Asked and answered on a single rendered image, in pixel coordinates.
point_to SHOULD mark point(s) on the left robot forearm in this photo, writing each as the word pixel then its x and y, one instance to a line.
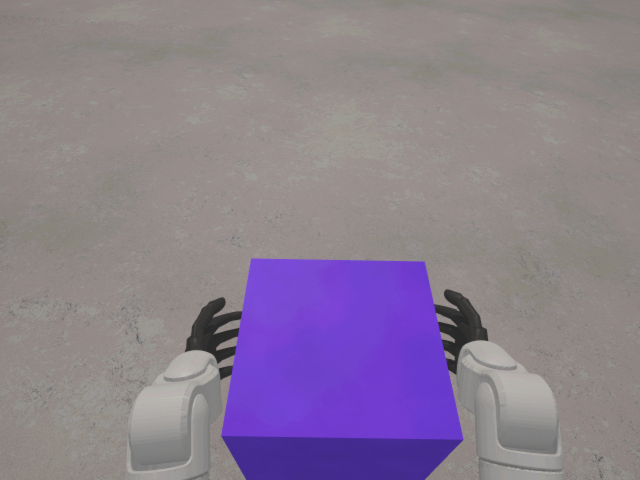
pixel 168 430

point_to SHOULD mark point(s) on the carton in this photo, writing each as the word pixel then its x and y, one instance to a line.
pixel 339 373

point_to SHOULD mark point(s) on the right robot forearm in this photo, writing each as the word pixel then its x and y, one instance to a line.
pixel 517 424

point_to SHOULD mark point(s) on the robot right hand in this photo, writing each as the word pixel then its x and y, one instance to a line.
pixel 469 327

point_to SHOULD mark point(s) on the robot left hand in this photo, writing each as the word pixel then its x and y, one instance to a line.
pixel 205 326

